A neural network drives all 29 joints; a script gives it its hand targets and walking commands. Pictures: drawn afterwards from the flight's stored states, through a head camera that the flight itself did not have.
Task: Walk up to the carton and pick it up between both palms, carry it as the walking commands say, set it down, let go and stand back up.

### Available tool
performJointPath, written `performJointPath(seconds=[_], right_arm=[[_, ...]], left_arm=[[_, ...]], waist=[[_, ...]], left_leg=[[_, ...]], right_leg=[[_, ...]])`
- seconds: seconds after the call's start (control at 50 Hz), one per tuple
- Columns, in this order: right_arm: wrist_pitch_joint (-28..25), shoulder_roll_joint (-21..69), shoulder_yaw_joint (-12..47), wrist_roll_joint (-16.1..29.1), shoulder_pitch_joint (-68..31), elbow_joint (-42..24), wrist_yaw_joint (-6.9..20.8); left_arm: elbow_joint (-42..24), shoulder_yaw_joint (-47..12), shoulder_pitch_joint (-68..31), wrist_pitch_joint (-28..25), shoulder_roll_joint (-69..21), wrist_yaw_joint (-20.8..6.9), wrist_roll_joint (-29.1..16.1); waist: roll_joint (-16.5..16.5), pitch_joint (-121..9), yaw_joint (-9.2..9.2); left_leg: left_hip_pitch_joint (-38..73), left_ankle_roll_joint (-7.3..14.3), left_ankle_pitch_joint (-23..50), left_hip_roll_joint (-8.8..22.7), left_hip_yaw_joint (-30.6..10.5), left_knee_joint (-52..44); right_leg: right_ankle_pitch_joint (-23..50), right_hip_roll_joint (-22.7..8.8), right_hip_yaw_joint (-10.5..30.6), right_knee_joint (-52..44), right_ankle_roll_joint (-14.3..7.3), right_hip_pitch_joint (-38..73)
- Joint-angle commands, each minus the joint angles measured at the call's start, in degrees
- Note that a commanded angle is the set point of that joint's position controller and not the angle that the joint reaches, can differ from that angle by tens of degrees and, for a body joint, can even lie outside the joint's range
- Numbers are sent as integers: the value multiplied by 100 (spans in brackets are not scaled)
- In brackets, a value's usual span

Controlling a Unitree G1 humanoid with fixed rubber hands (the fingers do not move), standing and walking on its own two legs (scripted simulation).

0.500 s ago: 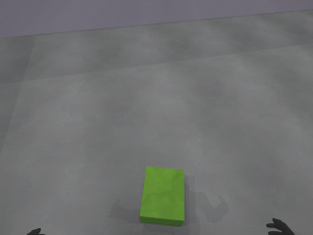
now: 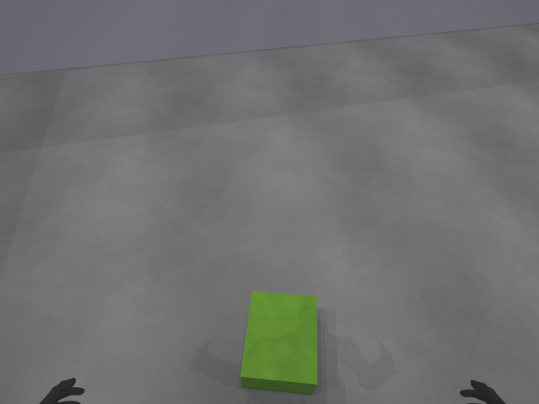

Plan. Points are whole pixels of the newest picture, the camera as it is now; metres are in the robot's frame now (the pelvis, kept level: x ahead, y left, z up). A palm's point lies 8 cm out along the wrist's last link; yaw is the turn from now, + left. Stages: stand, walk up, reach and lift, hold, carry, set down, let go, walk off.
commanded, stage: stand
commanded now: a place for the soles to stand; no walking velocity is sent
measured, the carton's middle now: (280, 340) +0.45 -0.02 -0.70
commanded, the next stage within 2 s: reach and lift in 0.12 s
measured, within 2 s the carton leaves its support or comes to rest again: neither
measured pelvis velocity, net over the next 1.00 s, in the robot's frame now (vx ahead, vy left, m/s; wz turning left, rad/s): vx -0.05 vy -0.03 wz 0.00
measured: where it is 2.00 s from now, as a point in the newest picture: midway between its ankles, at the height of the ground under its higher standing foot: outside the picture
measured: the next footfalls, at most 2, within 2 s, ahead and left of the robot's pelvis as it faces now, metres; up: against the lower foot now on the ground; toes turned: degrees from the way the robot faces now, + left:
none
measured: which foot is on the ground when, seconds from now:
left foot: down 0.00-1.00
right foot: down 0.00-1.00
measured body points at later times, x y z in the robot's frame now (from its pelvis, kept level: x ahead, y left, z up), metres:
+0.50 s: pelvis +0.00 -0.01 -0.01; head +0.10 +0.00 +0.43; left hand +0.18 +0.30 -0.11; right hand +0.18 -0.30 -0.11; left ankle +0.04 +0.08 -0.73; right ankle +0.00 -0.10 -0.73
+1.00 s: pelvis -0.05 -0.03 -0.06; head +0.16 -0.04 +0.34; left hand +0.30 +0.24 -0.15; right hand +0.30 -0.29 -0.17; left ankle +0.04 +0.08 -0.73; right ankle +0.00 -0.11 -0.73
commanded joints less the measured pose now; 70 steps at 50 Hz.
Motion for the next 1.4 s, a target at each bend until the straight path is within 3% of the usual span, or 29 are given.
performJointPath(seconds=[0.0, 0.1, 0.12, 0.14, 0.16, 0.18, 0.22, 0.28, 0.38, 0.46, 0.6, 0.66, 0.72, 0.76, 0.8, 0.86, 0.92, 0.98, 1.02, 1.08, 1.12, 1.18, 1.26, 1.34, 1.38], right_arm=[[-189, -780, -212, -114, -482, 104, -18], [-187, -772, -202, -111, -480, 142, -22], [298, -505, -851, -323, -1189, -1798, 198], [518, -420, -776, -378, -922, -1507, 278], [636, -350, -799, -390, -865, -1406, 324], [635, -329, -762, -373, -855, -1529, 372], [600, -340, -764, -358, -902, -1764, 399], [498, -408, -1074, -520, -970, -1891, 327], [470, -173, -1131, -495, -1544, -1862, 249], [466, -32, -1033, -217, -2095, -1811, 214], [375, -266, -1196, -91, -2134, -1401, 16], [367, -272, -1203, 8, -2629, -1437, -81], [376, -139, -1137, 158, -2987, -1673, -169], [425, -14, -1079, 250, -3209, -1850, -240], [524, 172, -996, 311, -3558, -2007, -351], [749, 487, -860, 406, -4286, -2066, -515], [1020, 672, -786, 526, -4974, -1946, -608], [1250, 615, -842, 603, -5643, -1819, -682], [1362, 485, -1005, 553, -6091, -1634, -729], [1481, 324, -1281, 429, -6730, -1218, -790], [1514, 260, -1377, 432, -7056, -985, -786], [1454, 144, -1402, 525, -7451, -853, -738], [1186, -118, -1523, 620, -7673, -1046, -667], [885, -196, -1762, 692, -7623, -1192, -594], [739, -68, -1828, 727, -7575, -1087, -522]], left_arm=[[-59, -135, -498, 22, 764, 31, -115], [-36, -135, -514, 23, 769, 37, -117], [-2047, 733, -1455, 581, 319, -147, 255], [-1817, 783, -1227, 825, 331, -214, 271], [-1833, 710, -1158, 953, 233, -245, 182], [-1878, 662, -1125, 944, 240, -305, 128], [-1964, 582, -954, 979, 327, -439, 115], [-1951, 760, -982, 921, 321, -413, 238], [-1824, 851, -1420, 871, 33, -320, 283], [-1871, 803, -1872, 808, -147, -228, 50], [-2041, 804, -2010, 715, -230, 20, -243], [-2191, 833, -2495, 700, -115, 114, -293], [-2253, 928, -2892, 663, 90, 102, -392], [-2182, 1005, -3150, 658, 286, 33, -469], [-2010, 1046, -3556, 698, 497, -80, -544], [-1636, 1047, -4379, 839, 771, -269, -600], [-1097, 1163, -5154, 1040, 965, -440, -533], [-696, 1282, -5881, 1198, 1143, -548, -486], [-589, 1324, -6481, 1269, 1188, -556, -453], [-520, 1402, -7426, 1326, 1183, -499, -358], [-516, 1524, -7802, 1327, 1172, -418, -303], [-588, 1666, -8092, 1276, 1133, -268, -309], [-800, 1739, -8056, 1137, 998, -54, -399], [-1190, 1556, -8103, 937, 537, 116, -550], [-1321, 1372, -8267, 835, 210, 165, -584]], waist=[[-135, -585, -15], [-161, -623, -19], [-351, 404, 14], [-287, 852, -27], [-350, 903, -103], [-410, 844, -89], [-663, 348, 108], [-691, -108, 68], [-393, -268, -2], [-376, -760, -11], [-153, -2670, -127], [-67, -3335, -60], [-293, -3897, -14], [-637, -4085, -15], [-989, -4040, 6], [-1252, -3605, 43], [-1196, -3027, 16], [-956, -2988, 7], [-757, -3136, -44], [-513, -3408, -143], [-348, -3751, -111], [-177, -4856, -4], [-41, -6756, 62], [226, -7689, -169], [420, -7764, -293]], left_leg=[[256, 55, 404, 858, -1016, -1095], [327, 51, 663, 850, -962, -1048], [-541, -391, -892, 467, 167, -421], [-539, -222, -1266, 548, 178, -476], [-329, -216, -1347, 542, 266, -410], [-51, -243, -1276, 539, 296, -336], [606, -351, -789, 422, 341, 117], [901, -403, -533, 307, 292, 372], [164, -405, -346, 380, 181, 551], [-225, -389, 374, 400, 35, 1194], [235, -413, 3111, 403, -424, 2006], [259, -380, 3608, 382, -487, 2264], [-451, -307, 3189, 286, -353, 2368], [-1504, -228, 2431, 186, -173, 2312], [-2649, -111, 1527, 133, -24, 2213], [-3854, 17, 179, 169, 97, 2124], [-4506, 38, -652, 266, 108, 2241], [-4577, 7, -764, 346, 85, 2479], [-4553, -42, -829, 361, 90, 2583], [-4435, -110, -883, 336, 128, 2681], [-4251, -148, -850, 295, 168, 2691], [-3791, -185, -505, 224, 216, 2724], [-3018, -195, 1030, 85, 209, 2817], [-2427, -220, 2520, 50, 25, 2986], [-1958, -227, 3142, 119, -168, 3115]], right_leg=[[402, -805, 1047, -775, -162, -144], [583, -832, 1045, -800, -153, -89], [-637, -253, 99, -76, 161, -1106], [-1134, -266, 165, -136, 119, -1221], [-1267, -297, 236, -222, 72, -1293], [-1314, -335, 326, -292, 34, -1195], [-1245, -504, 449, -374, -51, -1247], [-1082, -507, 532, -297, -22, -1460], [-458, -275, 495, 409, 179, -1160], [272, -160, 497, 1205, 225, -1572], [1497, 25, 442, 2009, 291, -2708], [1642, 31, 505, 2126, 261, -3163], [2444, -66, 715, 2261, 231, -2691], [3171, -177, 911, 2412, 252, -1890], [3432, -310, 1112, 2513, 312, -1236], [2663, -470, 1300, 2445, 411, -1124], [1090, -570, 1568, 2273, 478, -1612], [-305, -497, 1598, 2210, 466, -2094], [-850, -411, 1500, 2262, 444, -2392], [-1127, -277, 1297, 2377, 445, -2932], [-1031, -199, 1151, 2471, 431, -3232], [-326, -111, 935, 2690, 389, -3343], [1641, 47, 641, 2999, 289, -3041], [2825, 124, 604, 3145, 218, -3547], [2800, 152, 584, 3126, 177, -4455]])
